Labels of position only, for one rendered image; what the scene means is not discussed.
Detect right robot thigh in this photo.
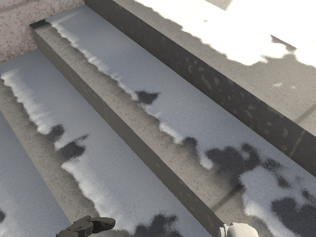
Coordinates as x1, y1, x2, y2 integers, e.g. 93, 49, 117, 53
218, 222, 259, 237

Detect left robot hand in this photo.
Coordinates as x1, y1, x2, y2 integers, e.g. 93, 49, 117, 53
55, 215, 116, 237

